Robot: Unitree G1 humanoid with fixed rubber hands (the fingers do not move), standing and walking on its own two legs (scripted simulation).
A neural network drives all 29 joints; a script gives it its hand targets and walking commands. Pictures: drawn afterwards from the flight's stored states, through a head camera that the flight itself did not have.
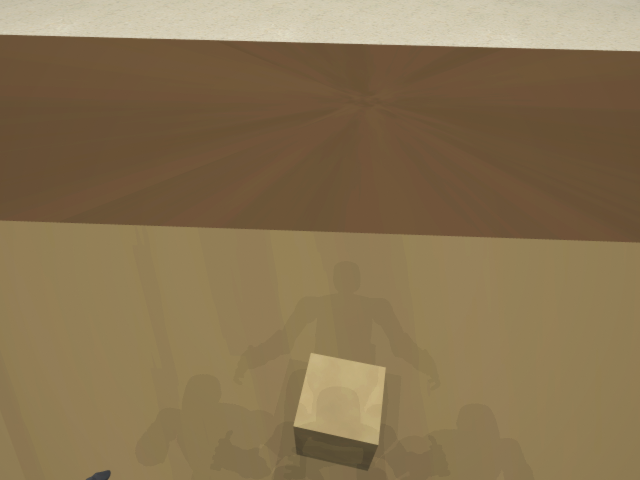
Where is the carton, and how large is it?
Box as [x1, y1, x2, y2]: [293, 353, 385, 470]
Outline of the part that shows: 311,353 293,426 297,454 367,470 378,443 385,367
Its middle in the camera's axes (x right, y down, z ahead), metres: +0.06 +0.48 +1.10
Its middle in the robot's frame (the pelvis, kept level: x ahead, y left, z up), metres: +0.45 -0.04 -0.66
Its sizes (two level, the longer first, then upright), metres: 0.210 0.200 0.250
